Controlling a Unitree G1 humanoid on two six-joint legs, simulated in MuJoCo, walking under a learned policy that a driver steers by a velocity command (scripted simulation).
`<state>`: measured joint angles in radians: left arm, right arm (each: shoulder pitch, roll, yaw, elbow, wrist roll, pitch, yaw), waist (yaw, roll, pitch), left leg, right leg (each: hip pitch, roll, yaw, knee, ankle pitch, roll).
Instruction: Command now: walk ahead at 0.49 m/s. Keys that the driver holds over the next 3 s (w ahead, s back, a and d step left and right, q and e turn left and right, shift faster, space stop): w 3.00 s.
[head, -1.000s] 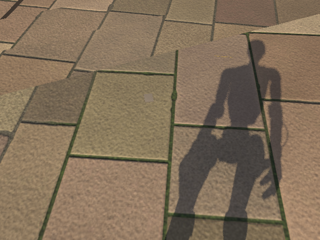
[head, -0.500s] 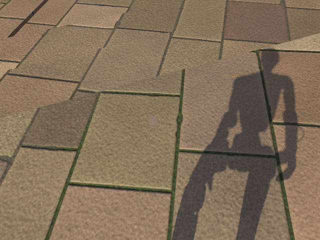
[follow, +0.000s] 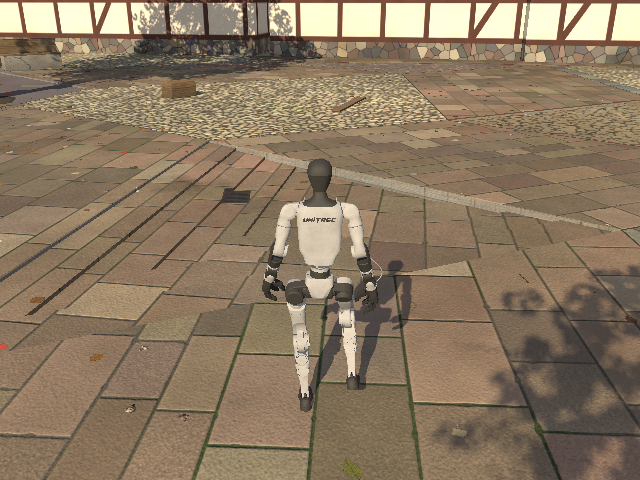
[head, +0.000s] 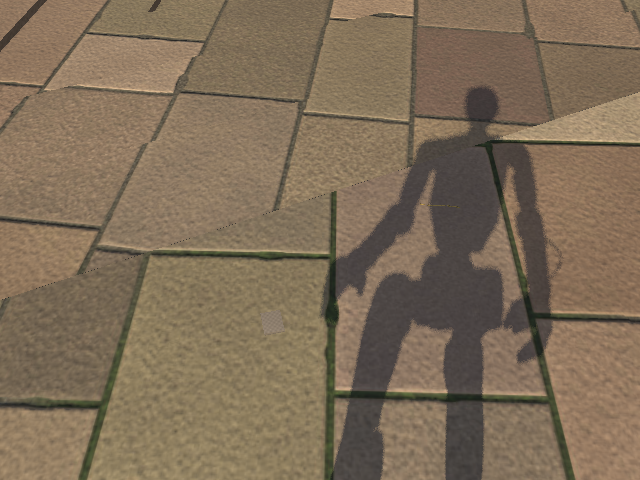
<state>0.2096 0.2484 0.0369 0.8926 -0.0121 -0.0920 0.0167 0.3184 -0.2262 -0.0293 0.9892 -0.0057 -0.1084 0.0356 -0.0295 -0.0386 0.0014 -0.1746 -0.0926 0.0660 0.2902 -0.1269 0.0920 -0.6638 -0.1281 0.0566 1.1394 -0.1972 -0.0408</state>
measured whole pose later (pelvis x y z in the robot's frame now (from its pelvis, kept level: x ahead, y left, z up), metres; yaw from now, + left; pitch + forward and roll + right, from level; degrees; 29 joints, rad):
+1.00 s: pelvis +0.55 -0.01 -0.01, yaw +1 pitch +1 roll +0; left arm 0.30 0.26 0.05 0.96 -0.02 -0.10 0.00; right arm 0.18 -0.24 -0.05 0.91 0.00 -0.10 0.03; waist 0.00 -0.03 0.02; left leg -0.34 -0.03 0.06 0.46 -0.15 0.07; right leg -0.43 -0.06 0.03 1.19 -0.35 -0.05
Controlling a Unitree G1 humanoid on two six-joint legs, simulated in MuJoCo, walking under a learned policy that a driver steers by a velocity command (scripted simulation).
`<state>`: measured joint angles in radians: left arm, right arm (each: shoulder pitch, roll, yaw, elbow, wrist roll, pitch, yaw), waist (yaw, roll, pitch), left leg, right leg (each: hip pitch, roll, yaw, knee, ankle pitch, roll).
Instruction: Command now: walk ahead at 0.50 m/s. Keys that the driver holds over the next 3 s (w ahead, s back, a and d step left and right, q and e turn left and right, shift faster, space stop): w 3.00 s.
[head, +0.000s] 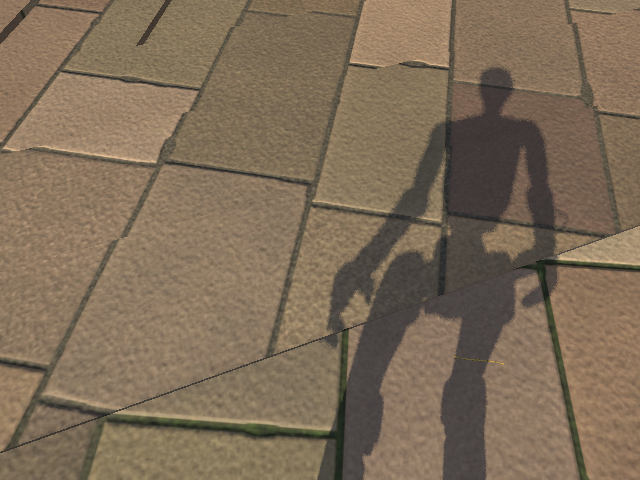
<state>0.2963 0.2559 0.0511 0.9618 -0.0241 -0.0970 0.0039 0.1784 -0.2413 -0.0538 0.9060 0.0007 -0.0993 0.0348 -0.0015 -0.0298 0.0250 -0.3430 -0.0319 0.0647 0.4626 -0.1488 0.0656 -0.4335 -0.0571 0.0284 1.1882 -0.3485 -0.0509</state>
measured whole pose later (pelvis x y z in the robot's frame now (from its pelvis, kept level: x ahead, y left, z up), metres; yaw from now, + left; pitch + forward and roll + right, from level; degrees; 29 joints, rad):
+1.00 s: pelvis +0.55 -0.01 -0.02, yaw +0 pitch +2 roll -1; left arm 0.38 0.25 0.07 1.02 -0.01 -0.06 0.01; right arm 0.02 -0.23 -0.06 0.87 0.01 -0.10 0.04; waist 0.05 0.00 0.02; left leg -0.50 0.02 0.04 0.56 -0.11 0.06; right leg -0.02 -0.02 -0.04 0.55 -0.45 0.00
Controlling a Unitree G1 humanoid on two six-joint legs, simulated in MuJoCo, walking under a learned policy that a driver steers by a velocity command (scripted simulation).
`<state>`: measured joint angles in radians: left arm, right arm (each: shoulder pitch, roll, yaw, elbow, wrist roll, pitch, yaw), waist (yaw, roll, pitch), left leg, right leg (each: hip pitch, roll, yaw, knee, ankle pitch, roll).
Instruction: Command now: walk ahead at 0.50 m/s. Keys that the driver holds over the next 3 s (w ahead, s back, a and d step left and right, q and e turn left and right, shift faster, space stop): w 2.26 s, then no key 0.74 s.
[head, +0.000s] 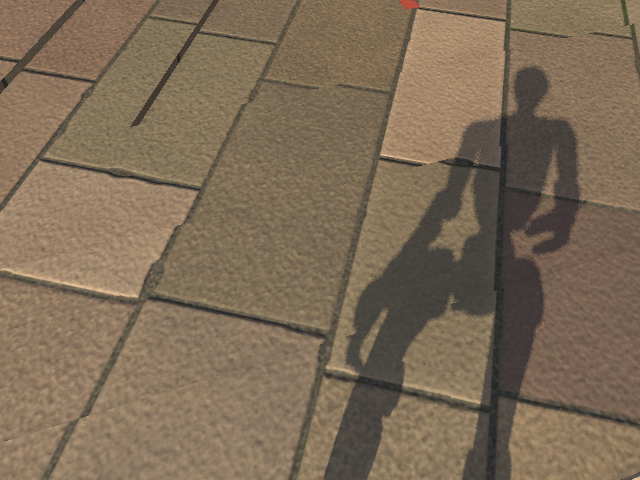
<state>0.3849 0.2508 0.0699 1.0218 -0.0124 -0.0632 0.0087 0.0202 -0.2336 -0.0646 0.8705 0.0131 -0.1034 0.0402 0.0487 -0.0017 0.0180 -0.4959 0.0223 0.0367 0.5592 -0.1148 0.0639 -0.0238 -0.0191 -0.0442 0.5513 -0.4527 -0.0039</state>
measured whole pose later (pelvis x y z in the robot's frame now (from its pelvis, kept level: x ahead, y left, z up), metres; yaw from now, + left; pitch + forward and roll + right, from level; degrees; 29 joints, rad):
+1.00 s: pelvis +0.56 -0.06 -0.02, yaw +0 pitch +2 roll -2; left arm 0.39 0.22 0.06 1.03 -0.01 -0.09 0.01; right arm 0.00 -0.23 -0.06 0.86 0.02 -0.09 0.03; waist 0.07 0.04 0.01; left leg -0.62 0.07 -0.01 0.55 0.15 0.05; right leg 0.06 0.09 -0.03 0.24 -0.33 -0.07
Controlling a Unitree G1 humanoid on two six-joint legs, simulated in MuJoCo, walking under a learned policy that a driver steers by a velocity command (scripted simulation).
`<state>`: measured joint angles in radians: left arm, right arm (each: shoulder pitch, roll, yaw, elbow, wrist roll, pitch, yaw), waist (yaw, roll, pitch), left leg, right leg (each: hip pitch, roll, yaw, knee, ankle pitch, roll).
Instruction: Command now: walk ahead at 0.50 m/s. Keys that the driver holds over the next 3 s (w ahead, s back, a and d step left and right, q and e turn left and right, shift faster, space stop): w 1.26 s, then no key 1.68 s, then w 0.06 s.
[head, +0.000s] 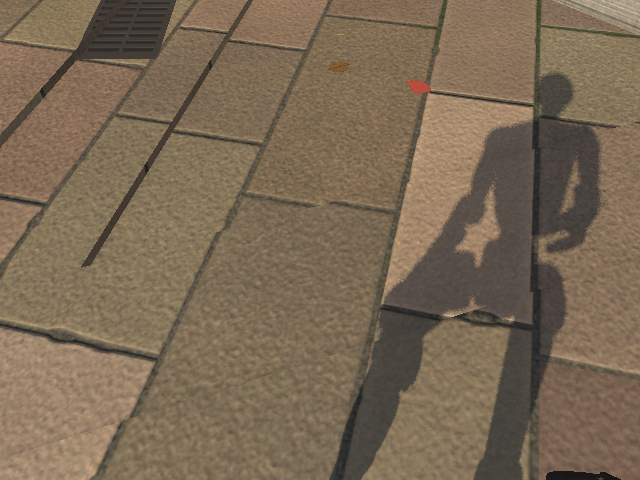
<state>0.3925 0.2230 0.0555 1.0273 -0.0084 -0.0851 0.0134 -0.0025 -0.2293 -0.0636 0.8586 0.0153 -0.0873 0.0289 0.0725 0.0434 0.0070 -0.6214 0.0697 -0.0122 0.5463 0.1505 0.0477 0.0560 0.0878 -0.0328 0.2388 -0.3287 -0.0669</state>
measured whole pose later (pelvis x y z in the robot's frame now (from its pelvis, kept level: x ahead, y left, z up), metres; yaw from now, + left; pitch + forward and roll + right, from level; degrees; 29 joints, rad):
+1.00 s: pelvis +0.55 -0.03 -0.02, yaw +0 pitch +2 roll -1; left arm 0.38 0.21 0.05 1.06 -0.01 -0.10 0.01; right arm 0.02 -0.24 -0.08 0.90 0.02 -0.07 0.01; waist 0.08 0.04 0.00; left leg -0.64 0.10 -0.03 0.63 0.08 0.02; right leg -0.03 0.05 -0.02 0.25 -0.26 -0.05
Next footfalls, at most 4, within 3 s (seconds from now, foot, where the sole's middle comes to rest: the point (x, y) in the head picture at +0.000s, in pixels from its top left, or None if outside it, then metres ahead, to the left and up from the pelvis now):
0.08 left None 0.25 0.13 -0.77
0.60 right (423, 477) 0.51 -0.13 -0.81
1.14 left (313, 340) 0.83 0.12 -0.82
1.62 right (385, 268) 1.08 -0.05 -0.84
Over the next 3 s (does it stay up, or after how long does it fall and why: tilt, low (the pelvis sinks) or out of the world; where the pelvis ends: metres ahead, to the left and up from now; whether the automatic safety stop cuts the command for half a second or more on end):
stays up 1.00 0.09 -0.07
